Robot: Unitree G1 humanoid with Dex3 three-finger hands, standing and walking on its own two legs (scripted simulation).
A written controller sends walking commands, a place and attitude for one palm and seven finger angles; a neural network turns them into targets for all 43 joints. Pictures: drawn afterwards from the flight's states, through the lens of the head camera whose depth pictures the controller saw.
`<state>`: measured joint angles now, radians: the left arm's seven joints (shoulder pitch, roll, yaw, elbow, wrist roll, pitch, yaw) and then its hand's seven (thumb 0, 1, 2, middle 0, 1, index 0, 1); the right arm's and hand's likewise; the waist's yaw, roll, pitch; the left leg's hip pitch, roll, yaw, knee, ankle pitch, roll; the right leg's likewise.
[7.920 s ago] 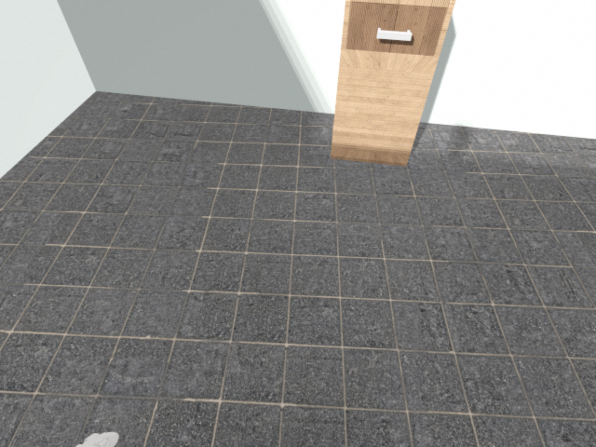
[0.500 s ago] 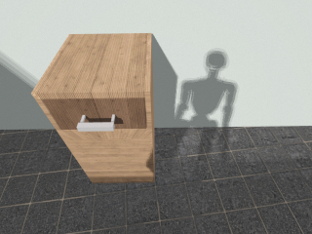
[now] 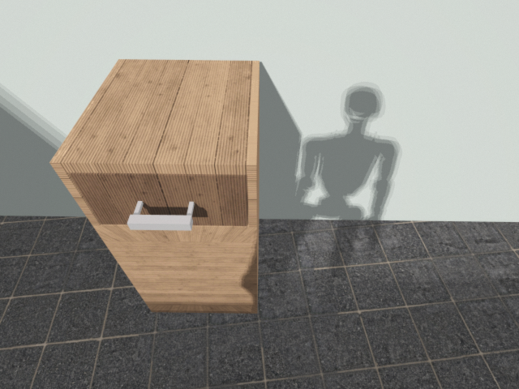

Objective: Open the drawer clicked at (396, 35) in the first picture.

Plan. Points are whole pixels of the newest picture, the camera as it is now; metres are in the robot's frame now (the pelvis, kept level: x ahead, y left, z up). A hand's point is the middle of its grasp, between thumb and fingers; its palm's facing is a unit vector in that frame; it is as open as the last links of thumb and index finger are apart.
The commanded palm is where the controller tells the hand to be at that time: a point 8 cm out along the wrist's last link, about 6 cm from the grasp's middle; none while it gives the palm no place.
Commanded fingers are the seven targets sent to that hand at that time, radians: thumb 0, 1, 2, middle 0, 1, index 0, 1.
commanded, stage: come to a stop and stand still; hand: left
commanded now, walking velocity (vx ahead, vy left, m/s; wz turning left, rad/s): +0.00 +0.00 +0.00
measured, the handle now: (163, 214) +0.48 +0.25 -0.09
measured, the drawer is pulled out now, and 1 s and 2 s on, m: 0.00 0.00 0.00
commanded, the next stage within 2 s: look again from close up in 0.26 s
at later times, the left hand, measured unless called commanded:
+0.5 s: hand out of the picture -0.01 +0.19 -0.18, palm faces -0.01 -0.98 -0.20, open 7.4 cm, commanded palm none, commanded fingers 0.00 0.90 0.90 -0.20 -0.30 -0.20 -0.30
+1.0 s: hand out of the picture -0.01 +0.24 -0.15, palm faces -0.08 -0.94 -0.32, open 7.4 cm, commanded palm +0.06 +0.27 -0.06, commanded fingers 0.00 0.78 0.85 -0.21 -0.38 -0.21 -0.38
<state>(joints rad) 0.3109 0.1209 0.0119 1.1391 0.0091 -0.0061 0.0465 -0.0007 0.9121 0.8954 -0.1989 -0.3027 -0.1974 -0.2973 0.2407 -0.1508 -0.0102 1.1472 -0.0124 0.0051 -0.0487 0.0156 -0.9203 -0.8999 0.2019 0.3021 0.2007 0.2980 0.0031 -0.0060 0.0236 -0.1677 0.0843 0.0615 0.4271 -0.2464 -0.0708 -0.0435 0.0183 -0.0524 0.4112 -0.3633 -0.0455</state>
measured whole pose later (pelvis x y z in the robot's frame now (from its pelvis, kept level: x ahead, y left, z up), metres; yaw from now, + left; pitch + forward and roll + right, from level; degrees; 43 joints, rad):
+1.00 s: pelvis -0.05 +0.05 -0.01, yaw -1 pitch +0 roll +0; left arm 0.51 0.21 -0.06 0.52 0.12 0.09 0.10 0.01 0.90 0.89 -0.20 -0.31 -0.20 -0.30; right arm 0.36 -0.18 0.02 0.93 0.03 -0.10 -0.05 0.02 -0.91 -0.90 0.21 0.30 0.20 0.30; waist 0.02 -0.02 0.01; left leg -0.34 0.00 0.10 0.54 -0.21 0.04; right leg -0.23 -0.04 -0.02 0.58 -0.36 -0.01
